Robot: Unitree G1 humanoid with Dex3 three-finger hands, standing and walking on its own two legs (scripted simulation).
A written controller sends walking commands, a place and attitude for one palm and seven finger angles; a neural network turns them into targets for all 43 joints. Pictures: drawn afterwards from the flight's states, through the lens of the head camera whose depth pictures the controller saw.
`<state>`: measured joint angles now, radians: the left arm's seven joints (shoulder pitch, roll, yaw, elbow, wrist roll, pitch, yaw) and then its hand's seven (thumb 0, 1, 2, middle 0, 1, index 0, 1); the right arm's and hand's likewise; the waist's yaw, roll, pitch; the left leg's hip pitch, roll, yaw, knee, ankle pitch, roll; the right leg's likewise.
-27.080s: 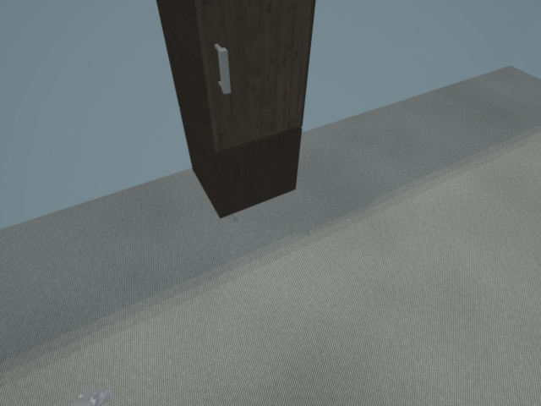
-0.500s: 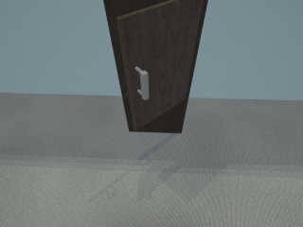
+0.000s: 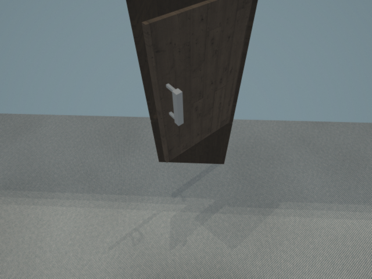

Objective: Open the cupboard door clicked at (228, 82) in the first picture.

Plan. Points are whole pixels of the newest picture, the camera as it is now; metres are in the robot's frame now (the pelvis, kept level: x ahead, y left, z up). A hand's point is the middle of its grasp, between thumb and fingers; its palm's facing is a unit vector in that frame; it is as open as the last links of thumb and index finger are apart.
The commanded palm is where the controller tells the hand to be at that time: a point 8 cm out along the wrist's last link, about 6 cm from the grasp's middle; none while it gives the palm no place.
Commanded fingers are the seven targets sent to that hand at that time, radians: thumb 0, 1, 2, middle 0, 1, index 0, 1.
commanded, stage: walk to a spot facing it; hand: left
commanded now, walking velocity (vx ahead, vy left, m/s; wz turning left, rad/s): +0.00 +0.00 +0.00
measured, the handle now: (174, 104) +0.62 +0.08 -0.02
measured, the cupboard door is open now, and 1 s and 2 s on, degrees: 41 41 41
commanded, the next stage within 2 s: none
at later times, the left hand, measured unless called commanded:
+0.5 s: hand out of the picture +0.09 +0.18 -0.18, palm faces -0.14 -0.96 -0.25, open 7.4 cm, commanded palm none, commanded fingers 0.00 0.90 0.90 -0.20 -0.30 -0.20 -0.30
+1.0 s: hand (137, 278) +0.15 +0.14 -0.18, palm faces -0.37 -0.89 -0.25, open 7.4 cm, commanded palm none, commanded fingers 0.00 0.90 0.90 -0.20 -0.30 -0.20 -0.30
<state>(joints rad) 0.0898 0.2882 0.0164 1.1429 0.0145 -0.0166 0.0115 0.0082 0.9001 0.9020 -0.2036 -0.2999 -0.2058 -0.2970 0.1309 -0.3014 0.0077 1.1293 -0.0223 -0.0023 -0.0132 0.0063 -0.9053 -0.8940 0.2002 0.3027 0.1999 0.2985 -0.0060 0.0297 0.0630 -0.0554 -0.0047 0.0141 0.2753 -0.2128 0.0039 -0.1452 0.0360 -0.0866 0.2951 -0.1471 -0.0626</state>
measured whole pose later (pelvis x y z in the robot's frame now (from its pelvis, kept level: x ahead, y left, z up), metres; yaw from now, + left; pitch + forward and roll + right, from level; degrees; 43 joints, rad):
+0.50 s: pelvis -0.01 -0.01 -0.02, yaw -10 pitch -1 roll +1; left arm 0.15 0.21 0.07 0.98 0.02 0.08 -0.02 0.01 0.90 0.90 -0.20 -0.30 -0.20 -0.30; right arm 0.23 -0.22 -0.03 1.03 -0.04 0.02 -0.05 0.01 -0.90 -0.89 0.20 0.30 0.20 0.30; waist 0.01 0.02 0.13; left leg -0.13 0.06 0.17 0.50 -0.35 -0.01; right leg -0.38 0.02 0.00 0.85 -0.46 -0.02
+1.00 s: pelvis -0.02 -0.03 -0.01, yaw -26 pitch +2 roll +0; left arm 0.15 0.28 0.10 0.91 0.03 0.07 -0.02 0.01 0.90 0.90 -0.20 -0.30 -0.20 -0.30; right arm 0.11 -0.21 -0.03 0.88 -0.04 0.00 -0.04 0.00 -0.91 -0.89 0.20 0.30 0.20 0.30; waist 0.03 -0.05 0.12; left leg -0.23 0.06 -0.01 0.50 -0.30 -0.05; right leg -0.50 0.07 0.06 0.95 -0.49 0.04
